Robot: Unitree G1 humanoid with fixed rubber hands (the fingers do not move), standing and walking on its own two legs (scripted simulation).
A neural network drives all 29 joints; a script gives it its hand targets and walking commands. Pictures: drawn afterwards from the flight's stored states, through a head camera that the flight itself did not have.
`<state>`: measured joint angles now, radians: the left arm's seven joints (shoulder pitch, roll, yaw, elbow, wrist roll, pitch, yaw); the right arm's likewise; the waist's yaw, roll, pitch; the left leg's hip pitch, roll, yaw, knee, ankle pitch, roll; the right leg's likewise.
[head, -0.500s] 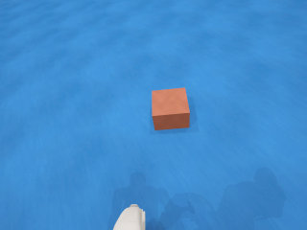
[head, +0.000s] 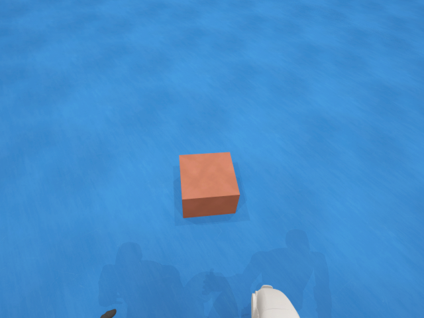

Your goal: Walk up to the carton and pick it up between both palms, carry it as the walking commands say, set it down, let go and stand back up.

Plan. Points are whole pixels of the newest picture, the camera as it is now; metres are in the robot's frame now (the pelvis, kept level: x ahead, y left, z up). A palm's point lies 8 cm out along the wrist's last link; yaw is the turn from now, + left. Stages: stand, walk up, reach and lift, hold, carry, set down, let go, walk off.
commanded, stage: walk up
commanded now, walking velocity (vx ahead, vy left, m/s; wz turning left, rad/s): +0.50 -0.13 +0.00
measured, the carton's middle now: (207, 184) +0.88 -0.02 -0.69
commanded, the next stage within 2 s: none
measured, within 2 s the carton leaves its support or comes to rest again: neither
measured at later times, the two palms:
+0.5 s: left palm (141, 269) +0.24 +0.16 -0.12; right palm (343, 262) +0.26 -0.32 -0.16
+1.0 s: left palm (120, 215) +0.40 +0.25 -0.16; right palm (290, 198) +0.43 -0.22 -0.13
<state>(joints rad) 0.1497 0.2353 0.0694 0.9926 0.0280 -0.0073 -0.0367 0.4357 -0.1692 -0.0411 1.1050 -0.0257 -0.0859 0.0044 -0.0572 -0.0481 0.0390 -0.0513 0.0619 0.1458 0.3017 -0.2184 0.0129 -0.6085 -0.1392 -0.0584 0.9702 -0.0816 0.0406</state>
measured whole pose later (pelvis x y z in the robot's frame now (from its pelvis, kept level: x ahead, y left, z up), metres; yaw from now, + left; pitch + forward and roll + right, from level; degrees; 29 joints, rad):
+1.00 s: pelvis +0.40 +0.02 -0.01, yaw +0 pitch +0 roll -2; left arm 0.29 0.20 0.06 1.07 0.03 -0.01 0.00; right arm 0.25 -0.15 -0.04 1.04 -0.02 -0.08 -0.01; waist -0.02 -0.04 0.05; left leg -0.25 0.07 0.15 0.42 -0.17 0.03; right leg -0.41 -0.09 -0.08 1.02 -0.40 0.03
